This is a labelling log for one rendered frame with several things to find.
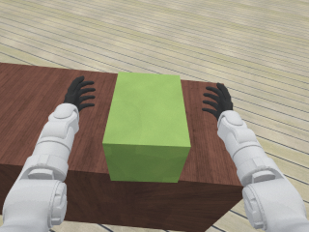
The robot right forearm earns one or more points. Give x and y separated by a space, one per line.
252 163

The right robot upper arm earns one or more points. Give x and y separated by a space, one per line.
274 206

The robot left forearm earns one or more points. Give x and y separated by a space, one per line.
49 160

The carton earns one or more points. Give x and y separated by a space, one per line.
146 138

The left robot upper arm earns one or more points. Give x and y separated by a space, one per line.
35 205

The robot left hand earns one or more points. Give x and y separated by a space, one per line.
74 92

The pedestal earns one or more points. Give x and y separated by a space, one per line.
208 186

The robot right hand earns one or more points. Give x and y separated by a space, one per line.
224 100

